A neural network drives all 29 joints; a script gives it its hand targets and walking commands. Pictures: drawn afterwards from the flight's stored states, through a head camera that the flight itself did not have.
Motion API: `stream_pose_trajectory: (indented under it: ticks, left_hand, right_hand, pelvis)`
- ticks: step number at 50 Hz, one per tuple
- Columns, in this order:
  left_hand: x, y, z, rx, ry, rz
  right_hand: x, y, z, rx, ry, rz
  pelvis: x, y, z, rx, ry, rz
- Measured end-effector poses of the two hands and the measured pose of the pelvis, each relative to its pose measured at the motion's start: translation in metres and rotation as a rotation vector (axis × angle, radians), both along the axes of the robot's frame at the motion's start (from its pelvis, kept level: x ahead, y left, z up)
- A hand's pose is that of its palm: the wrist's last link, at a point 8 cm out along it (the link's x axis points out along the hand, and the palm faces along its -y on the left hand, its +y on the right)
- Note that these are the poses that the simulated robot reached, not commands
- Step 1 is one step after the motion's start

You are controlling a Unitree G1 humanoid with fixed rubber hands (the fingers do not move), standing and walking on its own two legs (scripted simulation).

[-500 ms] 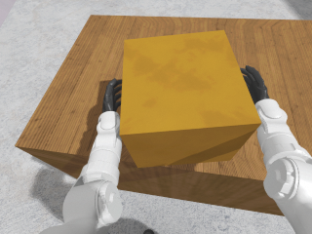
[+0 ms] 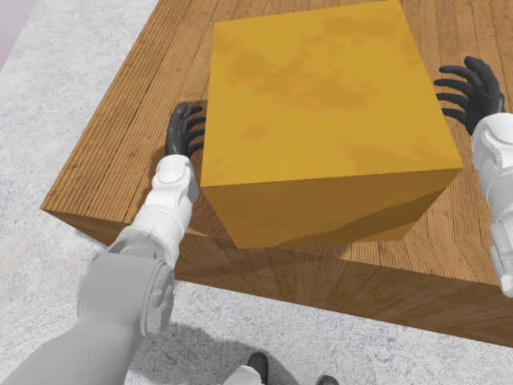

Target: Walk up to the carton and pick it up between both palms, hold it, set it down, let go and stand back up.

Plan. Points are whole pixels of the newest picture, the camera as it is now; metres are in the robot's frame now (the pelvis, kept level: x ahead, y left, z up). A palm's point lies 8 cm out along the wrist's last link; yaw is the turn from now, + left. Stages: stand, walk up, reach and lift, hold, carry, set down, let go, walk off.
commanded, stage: set down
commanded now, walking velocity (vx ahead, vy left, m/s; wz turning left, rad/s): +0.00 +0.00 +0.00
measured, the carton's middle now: (310, 135) +0.51 +0.07 +0.03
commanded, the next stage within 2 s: none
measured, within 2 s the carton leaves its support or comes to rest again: neither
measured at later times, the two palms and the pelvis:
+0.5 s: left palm (154, 120) +0.43 +0.28 +0.12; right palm out of the picture +0.55 -0.18 +0.15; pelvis -0.01 +0.00 +0.00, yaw +1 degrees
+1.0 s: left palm (127, 97) +0.42 +0.28 +0.18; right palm out of the picture +0.53 -0.20 +0.20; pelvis -0.01 +0.00 +0.02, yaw +3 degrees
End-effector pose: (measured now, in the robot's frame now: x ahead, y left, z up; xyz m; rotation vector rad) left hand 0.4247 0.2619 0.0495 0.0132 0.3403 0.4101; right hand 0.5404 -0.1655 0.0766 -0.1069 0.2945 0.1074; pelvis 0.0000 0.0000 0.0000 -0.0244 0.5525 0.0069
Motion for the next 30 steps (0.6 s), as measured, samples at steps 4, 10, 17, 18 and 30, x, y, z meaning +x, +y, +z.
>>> stream_pose_trajectory:
  ticks: [4, 10, 17, 18, 30]
  left_hand:
    - [0.002, 0.007, 0.005, 0.007, -0.017, 0.011]
    - [0.008, 0.010, 0.023, 0.026, -0.047, -0.001]
    - [0.007, 0.011, 0.042, 0.002, -0.047, 0.013]
    - [0.007, 0.012, 0.045, 0.003, -0.051, 0.014]
    - [0.006, 0.018, 0.086, -0.010, -0.057, 0.031]
  right_hand:
    - [0.004, -0.011, 0.003, 0.006, -0.016, -0.005]
    - [0.011, -0.015, 0.018, 0.036, -0.060, 0.007]
    - [0.014, -0.016, 0.040, 0.046, -0.071, 0.013]
    - [0.014, -0.015, 0.044, 0.050, -0.078, 0.015]
    - [0.012, -0.018, 0.095, 0.076, -0.081, 0.007]
  pelvis:
    - [-0.002, -0.002, -0.004, 0.000, 0.015, -0.001]
    - [-0.004, -0.003, -0.006, -0.003, 0.018, 0.005]
    - [-0.005, -0.003, -0.003, 0.001, -0.012, 0.006]
    - [-0.005, -0.003, -0.002, 0.000, -0.016, 0.007]
    - [-0.008, -0.003, 0.004, -0.004, -0.071, 0.024]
